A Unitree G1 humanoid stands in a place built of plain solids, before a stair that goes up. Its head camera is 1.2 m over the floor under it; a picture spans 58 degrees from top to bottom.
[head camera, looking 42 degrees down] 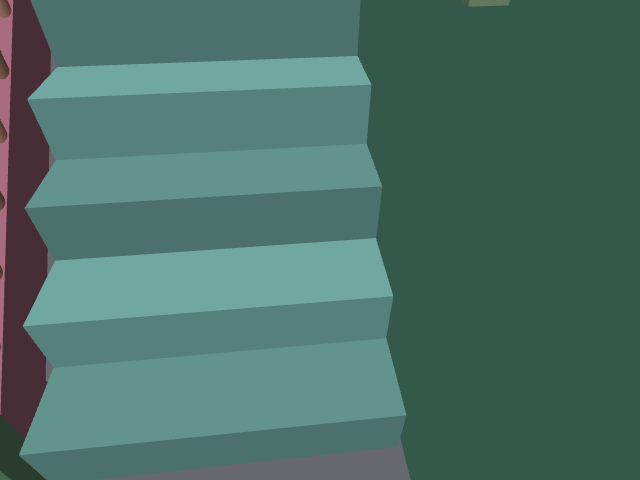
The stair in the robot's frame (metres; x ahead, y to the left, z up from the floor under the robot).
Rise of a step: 0.18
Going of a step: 0.22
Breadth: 0.90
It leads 6 degrees to the left of straight ahead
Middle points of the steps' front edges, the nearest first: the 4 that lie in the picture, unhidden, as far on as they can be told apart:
0.45 0.24 0.18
0.67 0.26 0.36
0.90 0.28 0.54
1.12 0.31 0.72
